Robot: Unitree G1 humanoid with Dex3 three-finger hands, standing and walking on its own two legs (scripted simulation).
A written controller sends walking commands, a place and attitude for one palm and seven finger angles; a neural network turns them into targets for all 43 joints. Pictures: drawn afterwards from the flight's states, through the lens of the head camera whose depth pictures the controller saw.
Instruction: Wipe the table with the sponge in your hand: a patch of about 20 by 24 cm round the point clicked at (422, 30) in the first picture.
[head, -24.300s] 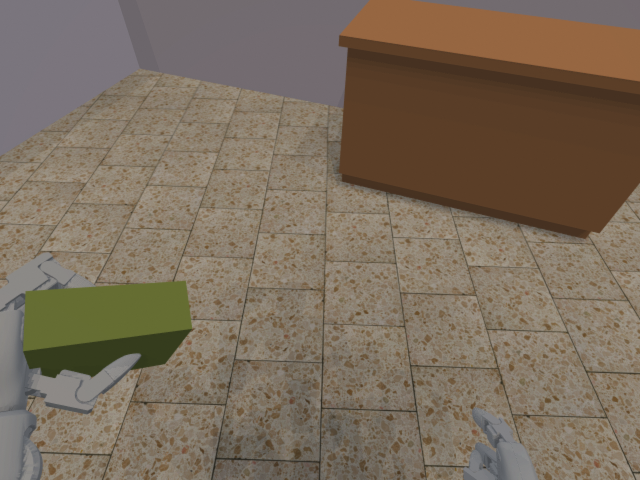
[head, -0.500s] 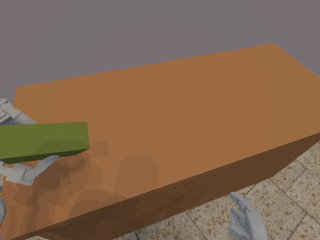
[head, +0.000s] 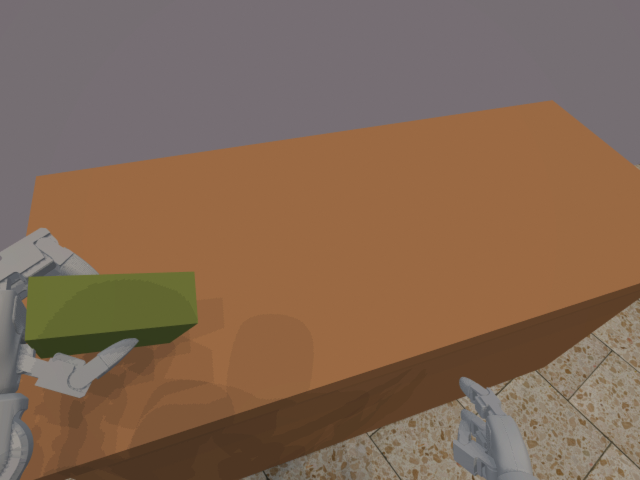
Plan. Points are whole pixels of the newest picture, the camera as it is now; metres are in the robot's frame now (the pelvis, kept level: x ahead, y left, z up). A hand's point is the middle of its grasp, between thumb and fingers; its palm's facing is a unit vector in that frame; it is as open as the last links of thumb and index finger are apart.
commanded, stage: come to a stop and stand still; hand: left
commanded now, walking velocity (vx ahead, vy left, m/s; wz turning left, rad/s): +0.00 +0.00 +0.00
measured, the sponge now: (137, 315) +0.24 +0.21 +0.13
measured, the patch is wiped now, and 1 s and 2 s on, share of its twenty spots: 0.00 0.00 0.00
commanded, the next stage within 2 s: look again from close up in 0.20 s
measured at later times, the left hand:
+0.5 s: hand (87, 317) +0.22 +0.23 +0.16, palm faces +0.34 -0.86 -0.39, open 9.1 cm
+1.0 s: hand (107, 333) +0.21 +0.21 +0.15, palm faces +0.25 -0.77 -0.58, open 9.1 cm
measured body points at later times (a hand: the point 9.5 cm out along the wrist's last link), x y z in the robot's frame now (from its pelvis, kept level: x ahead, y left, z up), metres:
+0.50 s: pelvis +0.00 -0.01 +0.00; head +0.03 +0.01 +0.45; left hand +0.20 +0.28 +0.18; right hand +0.18 -0.23 -0.07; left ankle +0.03 +0.07 -0.74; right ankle -0.01 -0.14 -0.74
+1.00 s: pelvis -0.02 -0.03 -0.01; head -0.02 -0.04 +0.44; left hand +0.19 +0.25 +0.18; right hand +0.20 -0.23 -0.08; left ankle +0.03 +0.07 -0.74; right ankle -0.01 -0.13 -0.74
